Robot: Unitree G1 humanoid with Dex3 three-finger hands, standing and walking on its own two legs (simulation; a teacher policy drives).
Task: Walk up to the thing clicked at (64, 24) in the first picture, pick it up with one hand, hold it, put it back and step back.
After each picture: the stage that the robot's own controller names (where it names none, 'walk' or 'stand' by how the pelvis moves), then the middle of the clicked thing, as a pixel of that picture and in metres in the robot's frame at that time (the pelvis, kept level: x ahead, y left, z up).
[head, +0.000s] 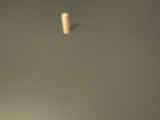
stand; (65, 23) +1.64 +0.24 -0.65
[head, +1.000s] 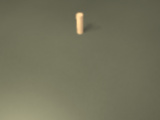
walk; (79, 23) +1.52 +0.17 -0.64
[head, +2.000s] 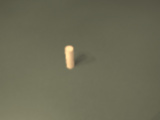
walk; (69, 57) +0.98 +0.19 -0.63
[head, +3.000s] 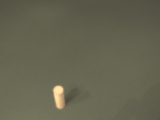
walk; (59, 97) +0.60 +0.20 -0.63
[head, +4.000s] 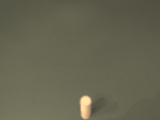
walk; (85, 108) +0.51 +0.02 -0.60
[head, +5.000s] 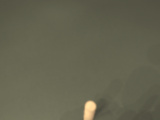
stand; (89, 112) +0.45 -0.03 -0.62
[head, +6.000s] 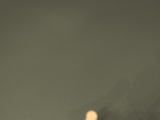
walk; out of the picture +0.42 -0.02 -0.65
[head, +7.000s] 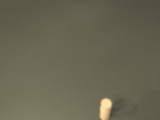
stand; (105, 110) +0.48 -0.06 -0.63
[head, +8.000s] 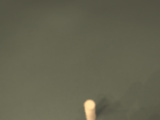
walk; (90, 111) +0.49 +0.04 -0.64
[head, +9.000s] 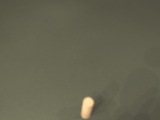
walk; (86, 108) +0.48 -0.05 -0.65
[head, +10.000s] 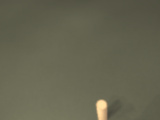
stand; (102, 112) +0.52 +0.00 -0.64
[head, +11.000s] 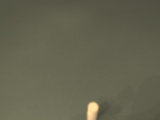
stand; (92, 113) +0.49 -0.04 -0.65
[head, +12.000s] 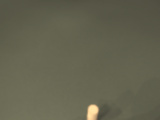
stand; (92, 116) +0.49 -0.04 -0.66
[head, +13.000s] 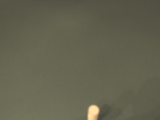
stand; (92, 116) +0.48 -0.05 -0.66
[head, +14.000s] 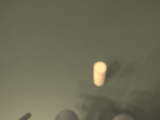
go down; (99, 75) +0.52 -0.02 -0.48
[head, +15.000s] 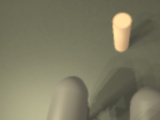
go down; (121, 35) +0.58 -0.05 -0.26
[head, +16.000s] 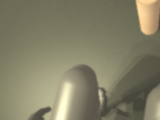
close in; (148, 14) +0.58 -0.07 -0.20
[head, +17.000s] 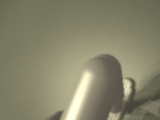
go down; out of the picture +0.59 -0.11 -0.20
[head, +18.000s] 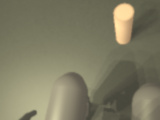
go down; (123, 27) +0.57 -0.04 -0.25
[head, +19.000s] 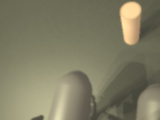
go down; (131, 26) +0.58 -0.05 -0.23
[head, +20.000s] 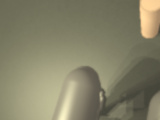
go down; (150, 19) +0.58 -0.07 -0.23
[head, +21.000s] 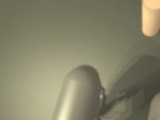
go down; (152, 17) +0.57 -0.07 -0.24
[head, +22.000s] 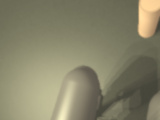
go down; (148, 18) +0.57 -0.07 -0.24
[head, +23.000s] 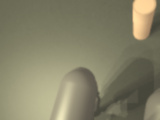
go down; (142, 21) +0.57 -0.06 -0.24
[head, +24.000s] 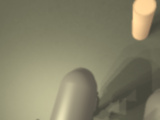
go down; (141, 22) +0.57 -0.06 -0.24
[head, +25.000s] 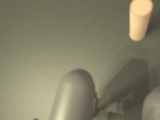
go down; (138, 22) +0.57 -0.06 -0.24
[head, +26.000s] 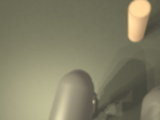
go down; (137, 24) +0.57 -0.06 -0.25
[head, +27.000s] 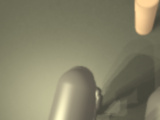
close in; (145, 15) +0.58 -0.07 -0.23
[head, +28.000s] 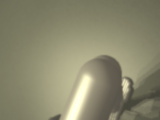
close in; out of the picture +0.58 -0.11 -0.20
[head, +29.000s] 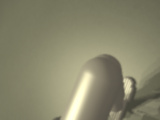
go down; out of the picture +0.58 -0.11 -0.20
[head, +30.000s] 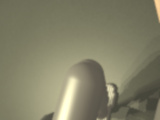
go down; out of the picture +0.58 -0.09 -0.19
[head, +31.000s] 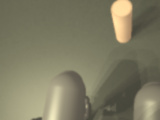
go down; (122, 24) +0.58 -0.05 -0.22
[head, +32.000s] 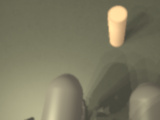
go down; (117, 29) +0.58 -0.04 -0.24
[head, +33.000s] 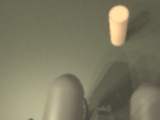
go down; (118, 28) +0.58 -0.04 -0.25
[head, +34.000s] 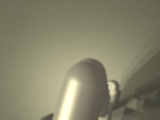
close in; out of the picture +0.58 -0.09 -0.20
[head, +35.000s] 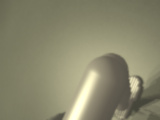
go down; out of the picture +0.58 -0.12 -0.21
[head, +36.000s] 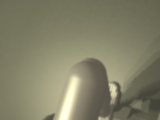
close in; out of the picture +0.58 -0.10 -0.20
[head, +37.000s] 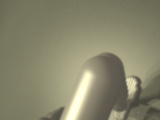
close in; out of the picture +0.58 -0.12 -0.20
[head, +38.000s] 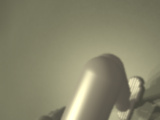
close in; out of the picture +0.59 -0.13 -0.21
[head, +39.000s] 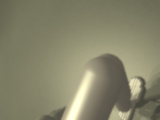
close in; out of the picture +0.58 -0.13 -0.21
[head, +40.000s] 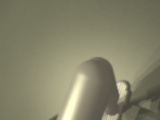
close in; out of the picture +0.58 -0.12 -0.21
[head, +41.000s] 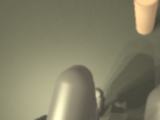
close in; (145, 14) +0.58 -0.08 -0.21
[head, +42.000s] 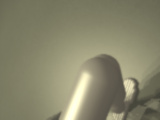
close in; out of the picture +0.58 -0.12 -0.20
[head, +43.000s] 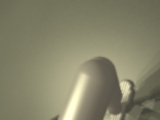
close in; out of the picture +0.58 -0.12 -0.21
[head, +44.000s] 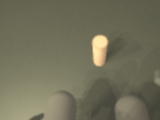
walk; (99, 52) +0.56 -0.02 -0.34
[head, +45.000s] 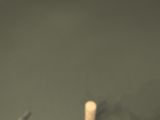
stand; (90, 113) +0.49 +0.00 -0.59
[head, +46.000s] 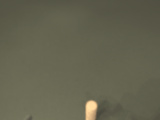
stand; (91, 113) +0.49 +0.00 -0.59
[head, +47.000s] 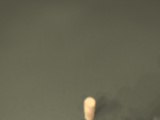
stand; (89, 109) +0.49 -0.01 -0.60
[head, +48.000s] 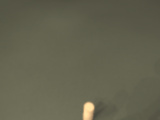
stand; (88, 114) +0.51 -0.02 -0.65
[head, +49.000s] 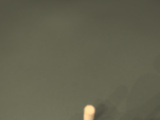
stand; (88, 116) +0.48 -0.02 -0.66
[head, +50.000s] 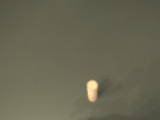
walk; (92, 91) +0.53 +0.01 -0.63
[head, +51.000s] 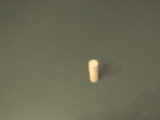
walk; (93, 71) +0.77 +0.01 -0.64
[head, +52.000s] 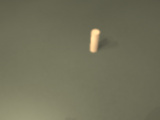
stand; (94, 41) +1.09 -0.07 -0.62
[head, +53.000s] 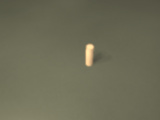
stand; (89, 55) +1.12 -0.05 -0.66
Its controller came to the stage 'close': yes
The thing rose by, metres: 0.00
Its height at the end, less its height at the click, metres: +0.00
